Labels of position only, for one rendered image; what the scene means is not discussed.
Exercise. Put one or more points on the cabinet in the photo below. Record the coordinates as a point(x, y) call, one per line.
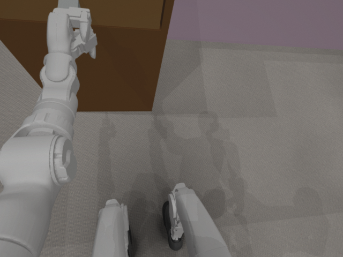
point(123, 76)

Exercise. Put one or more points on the robot left thigh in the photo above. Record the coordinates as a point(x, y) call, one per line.
point(109, 237)

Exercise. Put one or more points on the handle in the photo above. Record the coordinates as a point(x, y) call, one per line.
point(65, 4)

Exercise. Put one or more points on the drawer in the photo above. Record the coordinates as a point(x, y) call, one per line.
point(121, 13)

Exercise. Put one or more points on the left robot forearm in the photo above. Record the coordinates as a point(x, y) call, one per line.
point(56, 107)

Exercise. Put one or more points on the robot left hand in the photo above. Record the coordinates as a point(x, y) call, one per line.
point(62, 38)

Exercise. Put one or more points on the right robot foot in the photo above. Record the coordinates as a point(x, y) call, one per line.
point(175, 244)

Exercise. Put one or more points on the left robot upper arm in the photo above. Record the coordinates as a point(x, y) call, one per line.
point(33, 170)

